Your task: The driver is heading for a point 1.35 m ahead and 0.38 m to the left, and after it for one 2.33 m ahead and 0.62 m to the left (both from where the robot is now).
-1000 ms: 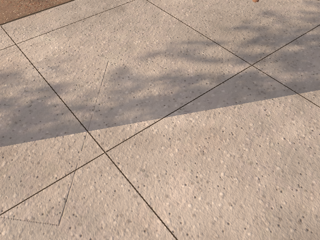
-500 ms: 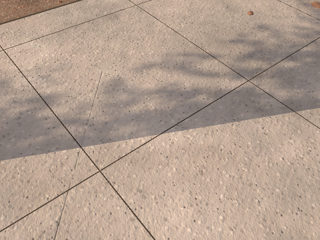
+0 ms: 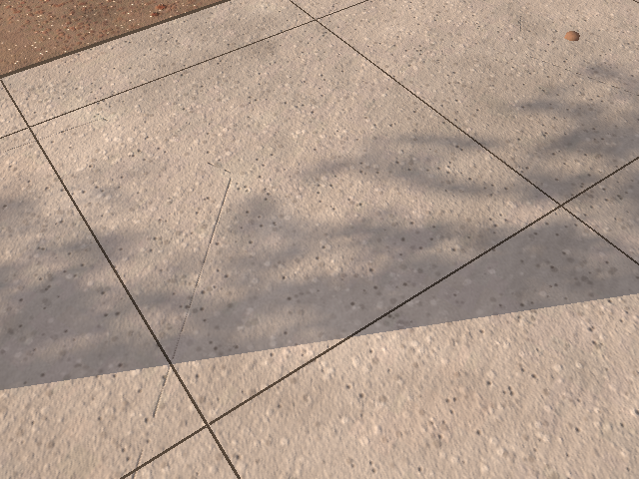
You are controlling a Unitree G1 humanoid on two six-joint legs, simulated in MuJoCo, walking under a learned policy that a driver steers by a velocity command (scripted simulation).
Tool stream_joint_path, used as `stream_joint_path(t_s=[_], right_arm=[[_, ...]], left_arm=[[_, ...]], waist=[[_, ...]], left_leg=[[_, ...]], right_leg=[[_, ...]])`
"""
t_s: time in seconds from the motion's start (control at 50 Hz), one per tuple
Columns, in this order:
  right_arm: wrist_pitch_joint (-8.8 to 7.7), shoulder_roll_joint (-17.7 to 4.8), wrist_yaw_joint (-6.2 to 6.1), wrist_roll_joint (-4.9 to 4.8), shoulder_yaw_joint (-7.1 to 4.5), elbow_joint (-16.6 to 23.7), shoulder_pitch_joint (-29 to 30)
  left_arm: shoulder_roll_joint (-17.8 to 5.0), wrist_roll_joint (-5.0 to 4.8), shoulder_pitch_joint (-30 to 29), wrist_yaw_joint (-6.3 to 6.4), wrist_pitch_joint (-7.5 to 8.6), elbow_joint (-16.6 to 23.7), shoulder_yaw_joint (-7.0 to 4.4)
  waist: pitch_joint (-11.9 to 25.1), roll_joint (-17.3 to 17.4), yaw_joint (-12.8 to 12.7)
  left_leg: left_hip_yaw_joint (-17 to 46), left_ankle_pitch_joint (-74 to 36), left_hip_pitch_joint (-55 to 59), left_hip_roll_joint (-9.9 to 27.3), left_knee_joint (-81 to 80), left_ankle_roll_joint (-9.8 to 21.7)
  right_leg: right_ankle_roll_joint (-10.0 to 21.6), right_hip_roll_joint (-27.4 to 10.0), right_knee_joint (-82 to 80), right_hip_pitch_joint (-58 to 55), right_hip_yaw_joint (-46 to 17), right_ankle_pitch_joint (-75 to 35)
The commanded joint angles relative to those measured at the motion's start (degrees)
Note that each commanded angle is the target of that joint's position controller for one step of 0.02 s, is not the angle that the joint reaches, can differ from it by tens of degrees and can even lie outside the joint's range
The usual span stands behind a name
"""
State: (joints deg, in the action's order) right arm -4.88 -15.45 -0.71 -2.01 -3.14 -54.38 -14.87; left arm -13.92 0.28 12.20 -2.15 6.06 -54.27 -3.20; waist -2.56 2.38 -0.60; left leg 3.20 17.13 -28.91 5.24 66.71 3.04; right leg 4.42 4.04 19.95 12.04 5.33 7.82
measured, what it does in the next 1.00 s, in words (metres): walks ahead, turning left: left foot, then right foot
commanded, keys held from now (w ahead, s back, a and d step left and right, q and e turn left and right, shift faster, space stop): w+q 0.40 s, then q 0.34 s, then no key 0.26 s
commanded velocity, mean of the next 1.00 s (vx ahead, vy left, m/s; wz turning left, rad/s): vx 0.31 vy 0.00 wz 0.45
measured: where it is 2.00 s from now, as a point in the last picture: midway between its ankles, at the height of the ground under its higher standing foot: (232, 391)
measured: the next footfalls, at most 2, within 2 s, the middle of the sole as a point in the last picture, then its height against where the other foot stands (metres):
left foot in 0.36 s outside the picture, level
right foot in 0.82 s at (316, 420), level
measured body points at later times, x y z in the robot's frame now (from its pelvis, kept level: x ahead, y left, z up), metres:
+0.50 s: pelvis +0.29 +0.08 -0.01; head +0.33 +0.10 +0.44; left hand +0.31 +0.37 -0.14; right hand +0.48 -0.15 -0.12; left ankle +0.33 +0.15 -0.74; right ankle +0.23 -0.09 -0.64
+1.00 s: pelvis +0.46 +0.09 -0.01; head +0.50 +0.10 +0.44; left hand +0.47 +0.39 -0.11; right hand +0.72 -0.09 -0.12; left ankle +0.35 +0.18 -0.67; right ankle +0.58 +0.03 -0.74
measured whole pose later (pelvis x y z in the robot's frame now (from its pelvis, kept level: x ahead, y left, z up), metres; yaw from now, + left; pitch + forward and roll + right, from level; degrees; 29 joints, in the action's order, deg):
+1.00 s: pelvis +0.46 +0.09 -0.01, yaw +30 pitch +2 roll +0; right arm 2.8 -17.9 -2.6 -0.4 -3.7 -40.6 -10.6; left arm -14.1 1.0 6.4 0.3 1.7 -44.0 -1.8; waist -2.5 1.5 -0.7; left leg 6.3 30.2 -25.1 -3.8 61.0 -3.9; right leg 1.6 1.2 26.4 21.6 -1.2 6.6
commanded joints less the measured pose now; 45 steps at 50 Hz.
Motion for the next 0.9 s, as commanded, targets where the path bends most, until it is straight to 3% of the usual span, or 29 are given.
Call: stream_joint_path(t_s=[0.02, 0.1, 0.16, 0.22, 0.26, 0.32, 0.34, 0.36, 0.38, 0.4, 0.42, 0.44, 0.46, 0.48, 0.5, 0.54, 0.58, 0.64, 0.72, 0.78, 0.8, 0.82, 0.84, 0.86, 0.88, 0.9], right_arm=[[1.41, -2.46, -0.37, 0.13, -0.95, 2.09, -3.93], [1.01, -2.89, 0.32, 0.80, -1.16, 4.89, 2.53], [0.61, -1.55, 1.46, 1.08, -0.32, 7.40, 9.23], [0.61, -0.88, 2.63, 0.92, 0.37, 10.54, 14.64], [0.64, -1.26, 3.59, 0.80, 0.40, 12.79, 16.71], [0.98, -4.22, 4.63, 0.63, -0.96, 14.17, 12.56], [1.14, -6.42, 4.61, 0.48, -2.23, 13.02, 5.97], [1.29, -10.04, 3.93, 0.31, -4.24, 10.83, -3.71], [1.94, -16.93, 2.55, 0.63, -6.43, 9.81, -10.78], [1.53, -17.00, 2.55, 0.55, -5.76, 11.17, -8.91], [1.21, -12.67, 2.54, 1.61, -4.34, 11.80, -8.15], [0.81, -10.29, 2.38, 2.00, -3.66, 12.65, -4.24], [0.65, -8.74, 2.45, 1.77, -3.22, 13.66, 0.06], [0.68, -7.36, 2.26, 1.89, -2.86, 14.66, 2.90], [0.86, -7.04, 2.09, 2.18, -2.66, 15.46, 4.03], [1.01, -8.87, 1.61, 2.21, -3.15, 15.75, 4.14], [1.48, -10.34, 0.74, 1.78, -3.67, 15.65, 3.02], [3.21, -10.35, -0.54, 0.81, -3.75, 15.76, 1.86], [4.89, -10.16, -1.47, 1.07, -3.64, 15.77, 0.32], [5.20, -8.87, -1.96, 1.42, -3.13, 16.57, 1.71], [5.10, -8.17, -1.99, 1.31, -2.79, 16.87, 2.90], [4.78, -6.11, -1.86, 1.88, -2.08, 17.33, 1.87], [4.31, -3.60, -1.84, 2.93, -1.23, 17.82, -1.94], [4.32, -4.44, -1.63, 1.96, -1.07, 17.75, -8.43], [4.91, -9.78, -1.56, 1.78, -2.21, 15.80, -9.29], [5.95, -11.69, -1.80, 1.50, -2.97, 15.59, -4.35]], left_arm=[[-6.00, 0.43, -1.71, 0.69, 1.59, 1.95, -0.99], [-7.72, 0.66, 0.19, 2.07, 1.40, 1.22, -1.17], [-8.59, 0.21, 2.38, 2.73, 1.06, 0.79, -1.06], [-9.35, -0.31, 6.67, 2.94, -0.15, -0.67, -1.21], [-10.06, -0.64, 7.82, 3.03, -1.40, -0.96, -1.49], [-12.43, -0.70, 5.64, 3.66, -2.98, 0.56, -2.18], [-12.87, -0.52, 4.79, 3.98, -3.58, 1.18, -2.30], [-12.44, -0.60, 4.05, 4.26, -3.79, 2.00, -2.01], [-8.04, 0.48, 7.63, 3.79, -2.67, 4.35, -0.53], [-3.82, 0.44, 8.52, 2.55, -0.04, 5.83, 1.13], [-9.39, -1.77, 1.24, 1.69, 2.05, 7.62, -0.40], [-9.83, -2.75, -1.66, 1.58, 2.89, 8.87, -0.41], [-9.45, -1.76, -1.69, 2.14, 2.80, 8.25, -0.61], [-10.16, -0.59, -0.74, 2.68, 1.99, 7.92, -1.29], [-9.94, -0.11, 0.19, 2.80, 0.88, 8.13, -1.48], [-7.92, 0.43, 1.40, 3.18, -0.78, 8.75, -1.28], [-6.89, 0.63, -0.64, 3.66, -1.58, 10.08, -0.98], [-6.29, 0.37, -5.51, 3.51, -1.85, 11.86, -0.52], [-7.43, -0.13, -10.76, 2.66, -2.03, 14.03, -0.67], [-9.55, 0.23, -8.29, 2.22, -1.23, 13.59, -1.50], [-9.54, 0.52, -6.10, 2.16, -0.68, 13.06, -1.64], [-11.23, 1.49, -4.49, 2.43, -0.19, 13.14, -1.92], [-13.72, 2.81, -3.33, 3.02, -0.38, 13.83, -2.05], [-13.08, 2.96, -0.38, 2.93, -1.35, 12.23, -2.15], [-9.80, 0.84, -2.19, 2.64, -1.78, 13.34, -1.38], [-8.12, 0.26, -3.63, 2.58, -2.31, 13.92, -0.91]], waist=[[0.08, -5.72, 2.15], [-1.19, -4.23, 0.77], [-2.12, -3.48, -1.71], [-3.37, -2.69, -3.85], [-3.48, -3.05, -3.91], [1.36, -6.73, 0.13], [5.15, -7.46, 3.84], [10.04, -5.90, 8.81], [17.32, 4.98, 8.56], [23.98, 10.08, 5.05], [20.75, 5.56, 7.79], [13.63, 2.47, 6.23], [8.72, -3.29, 3.24], [6.89, -3.50, 1.05], [6.37, -2.98, -0.37], [6.36, -2.05, -1.71], [6.89, -0.20, -1.43], [8.99, 2.45, 0.44], [8.75, 4.17, 2.40], [8.31, 5.52, 0.93], [8.45, 5.37, -0.73], [10.91, 2.32, -0.81], [14.88, -7.76, 1.16], [19.21, -19.88, 3.12], [17.82, -13.10, 2.40], [13.75, -8.73, 0.79]], left_leg=[[3.61, -5.05, -5.27, 3.97, -2.33, -0.77], [3.87, -18.32, -10.31, 2.54, -15.05, -1.70], [-0.86, -24.70, -8.49, 1.53, -24.51, -1.66], [-2.76, -22.98, -12.01, 0.87, -29.47, -0.80], [-4.33, -17.74, -14.00, 0.04, -31.14, 0.28], [-9.20, -8.69, -4.57, -4.86, -31.26, 3.25], [-10.28, -7.51, 3.94, -7.34, -31.83, 4.77], [-8.19, -10.66, 18.81, -8.53, -35.70, 7.24], [14.52, -8.04, 41.15, 4.87, -36.06, 14.64], [44.45, -2.02, 52.68, 15.05, -46.87, 22.97], [39.61, -7.54, 50.93, 13.80, -49.17, 19.70], [29.18, -19.11, 42.65, 11.95, -48.19, 17.34], [20.99, -30.48, 32.89, 8.98, -47.92, 15.37], [16.14, -36.94, 26.16, 7.22, -48.11, 14.03], [14.25, -40.73, 21.59, 5.80, -48.92, 13.71], [10.80, -47.26, 16.31, 4.03, -49.49, 13.87], [8.26, -50.18, 15.00, 1.91, -48.52, 12.88], [7.35, -44.58, 14.81, -0.68, -46.20, 9.33], [13.20, -33.76, 17.24, 0.26, -43.07, 7.08], [18.53, -28.69, 20.79, 1.38, -38.44, 6.32], [18.39, -26.60, 20.42, -0.01, -35.51, 5.11], [16.46, -21.50, 18.13, -3.37, -29.64, 2.91], [10.88, 0.14, 9.46, -9.57, -18.51, 0.01], [7.70, 25.45, 0.56, -13.51, -7.12, -3.38], [9.10, 23.88, -1.56, -10.28, -0.49, -5.20], [7.79, 20.17, -3.36, -9.29, 3.21, -6.41]], right_leg=[[8.40, -17.06, -15.01, 0.59, -11.96, -2.87], [6.85, -15.87, -15.63, -2.42, -5.08, -8.50], [5.39, -15.28, -16.01, -4.30, -0.27, -10.59], [5.03, -17.44, -13.41, -12.73, 1.67, -14.09], [4.54, -19.31, -9.82, -18.35, 2.49, -19.76], [2.55, -20.04, 1.81, -21.12, 5.10, -46.31], [1.59, -19.26, 11.10, -19.55, 6.03, -52.42], [-0.49, -16.91, 24.49, -12.30, 7.10, -47.62], [-3.90, -11.19, 46.21, 9.62, 7.59, -21.15], [-5.35, 0.09, 60.61, 26.74, -4.06, 24.46], [-3.74, -3.28, 62.93, 32.72, -11.54, 23.07], [-2.84, -5.77, 59.88, 33.01, -10.82, 18.81], [-3.33, -7.99, 54.75, 29.89, -10.04, 16.16], [-4.01, -9.55, 50.78, 25.75, -9.70, 14.76], [-4.81, -9.90, 49.09, 22.26, -9.70, 14.08], [-6.91, -8.86, 43.59, 19.63, -8.43, 11.49], [-8.40, -6.89, 35.80, 19.57, -7.57, 6.73], [-9.06, -4.29, 23.86, 16.65, -7.55, -3.32], [-8.85, -2.34, 14.80, 15.32, -9.36, -6.04], [-6.93, -2.83, 9.15, 13.24, -10.60, -3.65], [-5.48, -3.44, 4.38, 9.13, -9.83, -8.82], [-2.87, -8.53, 2.76, 1.31, -13.07, -21.53], [3.00, -18.69, 5.53, -10.94, -23.19, -45.85], [14.35, -29.36, 3.75, -17.51, -38.85, -47.88], [14.95, -28.57, 2.58, -15.03, -40.52, -34.33], [12.15, -24.59, 2.75, -11.88, -33.47, -25.98]])
Velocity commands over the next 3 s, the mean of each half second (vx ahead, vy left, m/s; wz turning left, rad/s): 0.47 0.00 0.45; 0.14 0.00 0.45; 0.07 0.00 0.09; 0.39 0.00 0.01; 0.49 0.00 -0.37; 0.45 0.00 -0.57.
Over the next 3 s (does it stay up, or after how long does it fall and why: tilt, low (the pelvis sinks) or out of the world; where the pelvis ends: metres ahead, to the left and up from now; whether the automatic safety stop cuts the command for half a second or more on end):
stays up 1.20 0.42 0.00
